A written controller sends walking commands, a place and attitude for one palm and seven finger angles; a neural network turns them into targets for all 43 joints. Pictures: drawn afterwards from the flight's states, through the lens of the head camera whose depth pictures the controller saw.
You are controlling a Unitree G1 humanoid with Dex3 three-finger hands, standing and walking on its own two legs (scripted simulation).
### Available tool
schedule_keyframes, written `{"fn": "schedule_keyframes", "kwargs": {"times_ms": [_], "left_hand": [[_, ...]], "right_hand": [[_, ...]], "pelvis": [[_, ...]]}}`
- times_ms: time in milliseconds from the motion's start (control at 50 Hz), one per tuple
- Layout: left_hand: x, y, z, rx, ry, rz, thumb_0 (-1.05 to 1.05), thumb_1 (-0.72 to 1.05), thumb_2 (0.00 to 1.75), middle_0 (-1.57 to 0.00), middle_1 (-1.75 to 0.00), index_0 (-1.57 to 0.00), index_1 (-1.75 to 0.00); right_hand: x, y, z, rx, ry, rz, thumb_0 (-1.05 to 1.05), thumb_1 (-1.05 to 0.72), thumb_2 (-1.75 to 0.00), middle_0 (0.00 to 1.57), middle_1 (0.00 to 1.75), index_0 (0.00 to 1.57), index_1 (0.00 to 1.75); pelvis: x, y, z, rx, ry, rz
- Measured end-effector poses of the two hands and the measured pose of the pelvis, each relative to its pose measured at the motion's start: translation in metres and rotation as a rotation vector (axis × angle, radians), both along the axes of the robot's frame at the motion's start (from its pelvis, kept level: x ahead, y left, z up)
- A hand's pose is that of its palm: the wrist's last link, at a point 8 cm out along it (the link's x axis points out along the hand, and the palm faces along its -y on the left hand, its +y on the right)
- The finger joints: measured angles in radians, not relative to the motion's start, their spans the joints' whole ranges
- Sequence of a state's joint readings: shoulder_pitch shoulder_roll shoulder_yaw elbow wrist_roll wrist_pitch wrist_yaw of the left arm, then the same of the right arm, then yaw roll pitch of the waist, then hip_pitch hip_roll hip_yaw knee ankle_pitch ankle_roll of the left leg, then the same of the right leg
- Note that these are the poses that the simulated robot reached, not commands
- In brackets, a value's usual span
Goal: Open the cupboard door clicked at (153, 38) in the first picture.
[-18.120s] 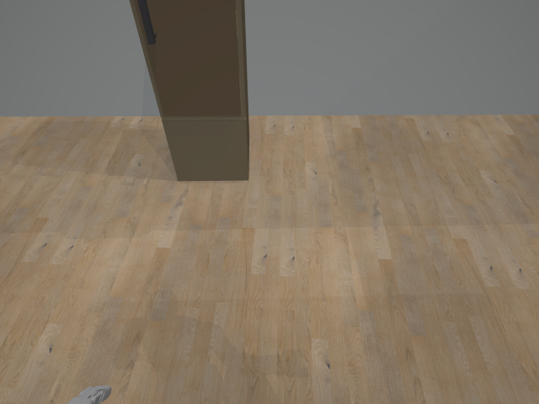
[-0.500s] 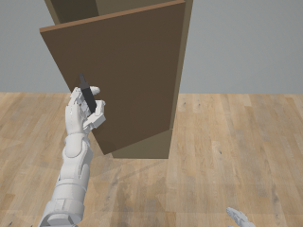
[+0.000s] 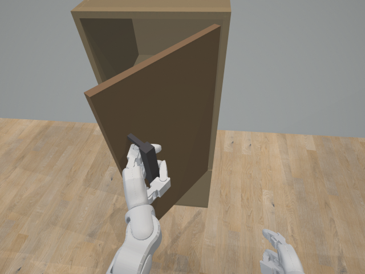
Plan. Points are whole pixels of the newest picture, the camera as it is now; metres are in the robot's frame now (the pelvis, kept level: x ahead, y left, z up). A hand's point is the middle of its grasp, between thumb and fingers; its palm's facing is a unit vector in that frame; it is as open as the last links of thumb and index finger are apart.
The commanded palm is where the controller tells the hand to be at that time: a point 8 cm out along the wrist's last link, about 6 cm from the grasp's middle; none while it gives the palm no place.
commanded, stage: open thumb and fingers to let go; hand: left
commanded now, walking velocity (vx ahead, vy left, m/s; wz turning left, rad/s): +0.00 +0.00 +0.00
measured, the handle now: (145, 162) +0.34 +0.09 +0.08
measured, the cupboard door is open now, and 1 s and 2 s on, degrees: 54 51 53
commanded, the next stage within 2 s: slide the hand sideways off the handle in 0.76 s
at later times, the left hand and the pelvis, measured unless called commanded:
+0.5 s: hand (157, 176) +0.30 +0.06 +0.08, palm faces +0.30 -0.96 +0.00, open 13.0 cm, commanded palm +0.26 +0.12 +0.07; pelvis -0.02 +0.01 +0.00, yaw +0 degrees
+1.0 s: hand (153, 184) +0.28 +0.07 +0.07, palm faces -0.04 -0.99 -0.14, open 15.9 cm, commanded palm +0.26 +0.11 +0.07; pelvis -0.04 +0.04 -0.01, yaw +0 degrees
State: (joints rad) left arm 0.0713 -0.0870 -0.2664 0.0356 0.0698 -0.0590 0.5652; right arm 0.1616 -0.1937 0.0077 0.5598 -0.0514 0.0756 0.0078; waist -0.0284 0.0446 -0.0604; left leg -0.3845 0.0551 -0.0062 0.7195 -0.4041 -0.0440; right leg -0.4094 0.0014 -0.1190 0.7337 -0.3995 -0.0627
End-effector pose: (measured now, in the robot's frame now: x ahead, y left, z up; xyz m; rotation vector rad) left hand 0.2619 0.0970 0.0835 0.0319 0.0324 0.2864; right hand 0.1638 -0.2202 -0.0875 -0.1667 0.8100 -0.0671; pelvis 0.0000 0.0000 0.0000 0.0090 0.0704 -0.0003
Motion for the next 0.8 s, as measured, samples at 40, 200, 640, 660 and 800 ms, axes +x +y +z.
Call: {"fn": "schedule_keyframes", "kwargs": {"times_ms": [40,200,640,660,800], "left_hand": [[0.004,0.001,-0.001,-0.001,0.002,0.025,0.02,0.65,0.76,-0.35,-1.32,-0.37,-1.34],[0.006,0.006,0.0,-0.015,-0.001,0.047,0.01,0.45,0.7,-0.36,-1.3,-0.38,-1.31],[0.003,0.014,0.0,-0.029,-0.032,0.004,-0.01,-0.46,0.31,-0.27,-0.94,-0.28,-0.94],[0.003,0.014,0.0,-0.026,-0.032,0.001,-0.01,-0.47,0.31,-0.26,-0.89,-0.27,-0.9],[0.005,0.011,0.0,-0.009,-0.033,-0.018,-0.01,-0.49,0.3,-0.23,-0.59,-0.23,-0.59]], "right_hand": [[0.0,-0.003,-0.004,-0.007,0.015,0.009,0.01,-0.9,-0.9,0.2,0.3,0.2,0.3],[-0.01,-0.003,-0.013,0.006,0.047,0.005,0.01,-0.9,-0.9,0.2,0.3,0.2,0.3],[-0.04,0.015,-0.008,-0.019,0.031,-0.022,0.01,-0.9,-0.9,0.2,0.3,0.2,0.3],[-0.04,0.017,-0.008,-0.017,0.03,-0.022,0.01,-0.9,-0.9,0.2,0.3,0.2,0.3],[-0.044,0.032,-0.01,-0.004,0.033,-0.016,0.01,-0.9,-0.9,0.2,0.3,0.2,0.3]], "pelvis": [[-0.002,-0.002,-0.001,0.003,0.006,0.005],[-0.006,-0.006,0.0,0.015,0.019,0.007],[-0.027,0.018,-0.002,0.0,0.006,-0.011],[-0.028,0.02,-0.002,-0.001,0.006,-0.012],[-0.032,0.029,-0.005,-0.007,0.002,-0.015]]}}
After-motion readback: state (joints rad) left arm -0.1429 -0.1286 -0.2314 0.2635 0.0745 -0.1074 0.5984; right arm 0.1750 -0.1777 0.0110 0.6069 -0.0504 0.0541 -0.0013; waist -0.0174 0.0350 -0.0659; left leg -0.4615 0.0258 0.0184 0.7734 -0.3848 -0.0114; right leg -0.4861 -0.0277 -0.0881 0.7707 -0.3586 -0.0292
